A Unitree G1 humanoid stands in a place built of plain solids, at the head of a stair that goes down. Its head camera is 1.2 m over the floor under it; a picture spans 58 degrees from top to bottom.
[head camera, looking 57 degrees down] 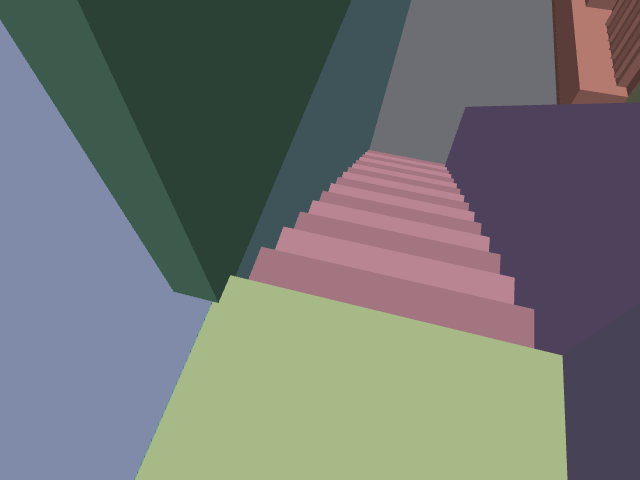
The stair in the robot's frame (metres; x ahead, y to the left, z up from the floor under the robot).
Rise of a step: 0.19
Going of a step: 0.23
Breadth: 1.00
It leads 15 degrees to the right of straight ahead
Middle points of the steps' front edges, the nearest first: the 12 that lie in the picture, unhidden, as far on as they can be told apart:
0.52 -0.20 0.00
0.75 -0.26 -0.19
0.97 -0.32 -0.38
1.20 -0.38 -0.57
1.43 -0.44 -0.76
1.65 -0.50 -0.96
1.88 -0.56 -1.15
2.10 -0.62 -1.34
2.33 -0.68 -1.53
2.56 -0.74 -1.72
2.78 -0.80 -1.91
3.01 -0.86 -2.10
